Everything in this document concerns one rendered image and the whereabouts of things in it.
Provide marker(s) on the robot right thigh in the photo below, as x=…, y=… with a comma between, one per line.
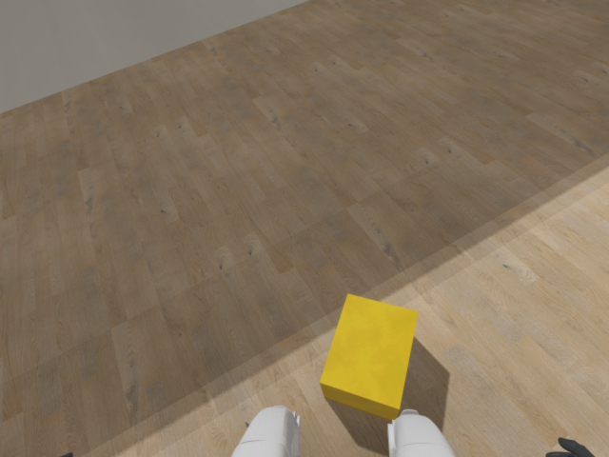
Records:
x=412, y=435

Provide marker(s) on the robot thigh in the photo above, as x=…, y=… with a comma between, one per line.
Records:
x=412, y=435
x=274, y=432

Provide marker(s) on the robot right hand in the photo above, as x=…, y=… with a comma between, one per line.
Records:
x=572, y=446

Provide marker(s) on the carton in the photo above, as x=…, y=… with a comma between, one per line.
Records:
x=367, y=363

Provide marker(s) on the robot left thigh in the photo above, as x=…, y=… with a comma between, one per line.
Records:
x=274, y=432

